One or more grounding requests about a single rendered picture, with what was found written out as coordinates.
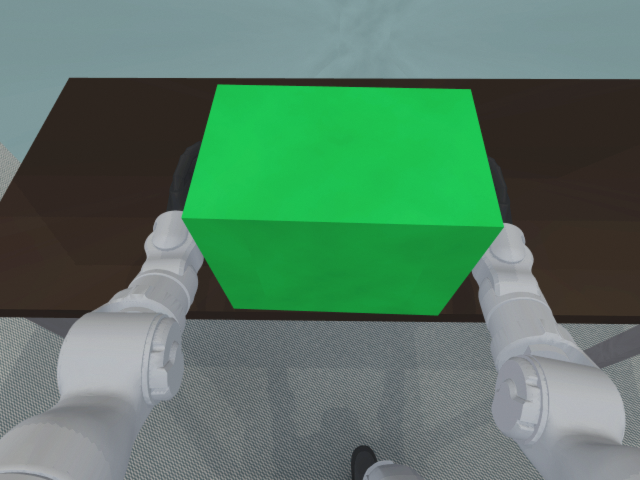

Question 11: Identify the table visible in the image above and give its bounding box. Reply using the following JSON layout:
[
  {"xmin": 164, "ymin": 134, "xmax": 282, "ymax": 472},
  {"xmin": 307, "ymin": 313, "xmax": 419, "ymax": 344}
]
[{"xmin": 0, "ymin": 78, "xmax": 640, "ymax": 369}]

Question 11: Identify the left robot upper arm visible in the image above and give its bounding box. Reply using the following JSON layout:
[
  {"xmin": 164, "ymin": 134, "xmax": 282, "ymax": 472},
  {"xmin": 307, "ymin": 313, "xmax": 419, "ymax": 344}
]
[{"xmin": 0, "ymin": 312, "xmax": 184, "ymax": 480}]

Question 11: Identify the right robot upper arm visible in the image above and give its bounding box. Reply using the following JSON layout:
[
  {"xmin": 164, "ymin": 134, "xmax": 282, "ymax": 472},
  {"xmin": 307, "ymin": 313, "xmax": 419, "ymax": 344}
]
[{"xmin": 491, "ymin": 354, "xmax": 640, "ymax": 480}]

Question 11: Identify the robot right foot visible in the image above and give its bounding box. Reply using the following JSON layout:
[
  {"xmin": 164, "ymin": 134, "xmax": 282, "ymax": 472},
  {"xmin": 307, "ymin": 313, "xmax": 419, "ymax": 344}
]
[{"xmin": 351, "ymin": 445, "xmax": 377, "ymax": 480}]

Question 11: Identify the left robot hand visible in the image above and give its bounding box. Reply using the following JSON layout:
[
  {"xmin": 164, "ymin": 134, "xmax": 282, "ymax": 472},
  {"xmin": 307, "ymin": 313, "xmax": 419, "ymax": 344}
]
[{"xmin": 166, "ymin": 141, "xmax": 202, "ymax": 212}]

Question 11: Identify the right robot hand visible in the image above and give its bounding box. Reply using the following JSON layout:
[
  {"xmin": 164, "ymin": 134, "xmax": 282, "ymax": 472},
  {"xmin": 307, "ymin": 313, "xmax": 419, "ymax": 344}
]
[{"xmin": 487, "ymin": 155, "xmax": 513, "ymax": 225}]

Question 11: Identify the right robot shin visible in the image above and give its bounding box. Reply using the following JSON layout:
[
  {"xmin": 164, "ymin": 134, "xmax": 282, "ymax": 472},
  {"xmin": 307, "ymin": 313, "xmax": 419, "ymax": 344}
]
[{"xmin": 363, "ymin": 460, "xmax": 394, "ymax": 480}]

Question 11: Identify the carton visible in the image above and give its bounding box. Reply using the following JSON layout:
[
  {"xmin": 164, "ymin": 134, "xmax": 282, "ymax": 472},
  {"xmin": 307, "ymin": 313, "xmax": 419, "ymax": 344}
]
[{"xmin": 181, "ymin": 84, "xmax": 504, "ymax": 316}]

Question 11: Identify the right robot forearm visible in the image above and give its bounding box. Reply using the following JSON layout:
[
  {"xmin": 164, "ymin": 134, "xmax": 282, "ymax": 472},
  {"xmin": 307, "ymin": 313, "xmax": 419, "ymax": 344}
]
[{"xmin": 472, "ymin": 223, "xmax": 626, "ymax": 440}]

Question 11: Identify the left robot forearm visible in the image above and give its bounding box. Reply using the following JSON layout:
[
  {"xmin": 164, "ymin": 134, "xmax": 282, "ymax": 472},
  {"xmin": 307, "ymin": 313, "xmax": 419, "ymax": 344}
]
[{"xmin": 57, "ymin": 211, "xmax": 204, "ymax": 395}]

